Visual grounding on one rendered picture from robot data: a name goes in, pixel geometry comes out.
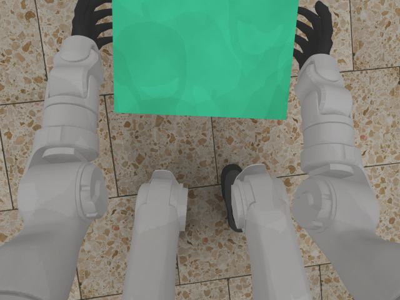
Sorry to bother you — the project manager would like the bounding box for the right robot forearm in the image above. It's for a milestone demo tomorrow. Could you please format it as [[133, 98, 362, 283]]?
[[294, 54, 380, 213]]

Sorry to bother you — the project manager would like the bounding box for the carton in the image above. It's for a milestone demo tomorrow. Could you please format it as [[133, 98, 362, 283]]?
[[112, 0, 299, 120]]

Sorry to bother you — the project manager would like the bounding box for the robot left upper arm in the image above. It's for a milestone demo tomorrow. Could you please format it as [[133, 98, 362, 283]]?
[[0, 161, 109, 300]]

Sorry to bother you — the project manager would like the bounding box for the left robot forearm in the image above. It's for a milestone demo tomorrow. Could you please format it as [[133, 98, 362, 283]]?
[[17, 35, 104, 219]]

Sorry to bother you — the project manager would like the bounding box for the left robot shin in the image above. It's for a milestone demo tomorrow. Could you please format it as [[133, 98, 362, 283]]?
[[134, 170, 179, 218]]

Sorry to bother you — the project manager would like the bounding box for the right robot hand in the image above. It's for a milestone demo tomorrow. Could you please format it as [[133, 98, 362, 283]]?
[[293, 1, 333, 70]]

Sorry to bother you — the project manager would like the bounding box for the robot right upper arm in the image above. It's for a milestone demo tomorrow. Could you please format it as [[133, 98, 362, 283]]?
[[291, 175, 400, 300]]

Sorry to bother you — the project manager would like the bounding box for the left robot hand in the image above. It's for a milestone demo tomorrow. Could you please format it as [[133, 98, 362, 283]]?
[[71, 0, 113, 50]]

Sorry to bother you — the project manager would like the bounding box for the right robot thigh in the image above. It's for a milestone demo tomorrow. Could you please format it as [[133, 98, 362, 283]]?
[[231, 173, 313, 300]]

